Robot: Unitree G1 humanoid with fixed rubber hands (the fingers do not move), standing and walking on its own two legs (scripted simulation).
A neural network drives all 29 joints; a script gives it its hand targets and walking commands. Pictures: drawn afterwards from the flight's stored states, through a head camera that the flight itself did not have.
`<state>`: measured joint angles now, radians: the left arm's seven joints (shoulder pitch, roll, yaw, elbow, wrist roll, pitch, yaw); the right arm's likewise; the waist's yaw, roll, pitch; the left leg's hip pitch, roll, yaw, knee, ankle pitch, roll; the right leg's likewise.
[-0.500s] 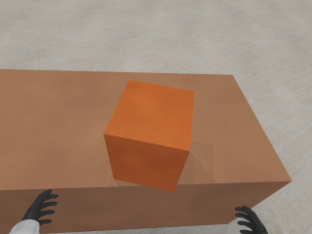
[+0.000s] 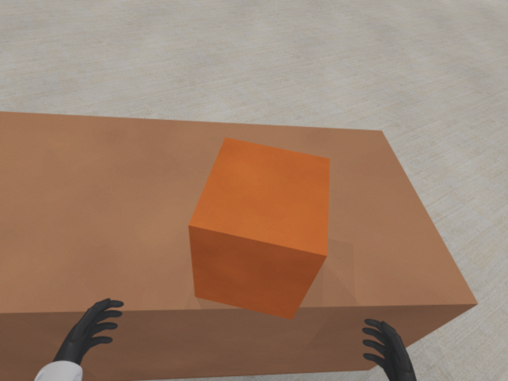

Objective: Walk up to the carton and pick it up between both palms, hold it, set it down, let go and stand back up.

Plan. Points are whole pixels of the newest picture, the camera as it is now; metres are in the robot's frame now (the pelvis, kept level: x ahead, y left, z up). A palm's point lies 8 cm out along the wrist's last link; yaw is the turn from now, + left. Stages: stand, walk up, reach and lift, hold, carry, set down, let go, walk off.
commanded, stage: reach and lift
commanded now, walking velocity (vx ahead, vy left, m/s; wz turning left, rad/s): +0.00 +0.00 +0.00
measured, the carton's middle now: (259, 230) +0.38 -0.02 -0.02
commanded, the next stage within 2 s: none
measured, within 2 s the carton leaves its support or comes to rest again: neither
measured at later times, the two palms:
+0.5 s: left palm (92, 334) +0.19 +0.23 -0.01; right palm (386, 358) +0.16 -0.20 -0.01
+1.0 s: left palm (103, 275) +0.26 +0.22 +0.03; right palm (373, 299) +0.23 -0.19 +0.03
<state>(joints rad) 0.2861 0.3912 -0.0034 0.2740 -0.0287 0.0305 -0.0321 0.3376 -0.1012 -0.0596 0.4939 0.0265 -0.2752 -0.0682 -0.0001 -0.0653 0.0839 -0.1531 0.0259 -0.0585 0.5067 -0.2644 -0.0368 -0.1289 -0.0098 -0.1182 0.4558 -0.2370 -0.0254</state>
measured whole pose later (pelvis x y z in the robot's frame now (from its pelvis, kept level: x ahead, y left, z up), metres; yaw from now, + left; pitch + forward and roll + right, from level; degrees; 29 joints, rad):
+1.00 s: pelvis +0.01 +0.00 +0.00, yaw +0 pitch -4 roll -1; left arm 0.10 0.39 -0.05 0.11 -0.17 0.03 -0.07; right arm 0.19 0.00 -0.02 0.15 0.12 -0.08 -0.21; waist 0.00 -0.05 0.08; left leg -0.15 0.03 -0.06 0.50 -0.28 -0.03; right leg -0.12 -0.01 -0.12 0.44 -0.24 -0.02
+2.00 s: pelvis +0.00 +0.00 +0.00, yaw +0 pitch -5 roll -1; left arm -0.66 0.39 0.03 0.48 -0.17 0.42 -0.07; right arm -0.56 -0.09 -0.07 0.41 0.20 0.29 -0.28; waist -0.04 -0.04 0.08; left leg -0.16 0.03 -0.06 0.50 -0.26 -0.03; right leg -0.12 -0.01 -0.12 0.43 -0.22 -0.02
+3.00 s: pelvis +0.01 +0.00 +0.00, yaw -1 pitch +13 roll -1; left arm -0.74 0.27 0.01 1.22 -0.17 -0.33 -0.05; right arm -0.65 -0.06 -0.07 1.14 0.18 -0.37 -0.23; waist -0.06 -0.02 -0.11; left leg -0.50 0.03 -0.06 0.50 -0.22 -0.03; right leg -0.46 0.00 -0.12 0.42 -0.18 -0.02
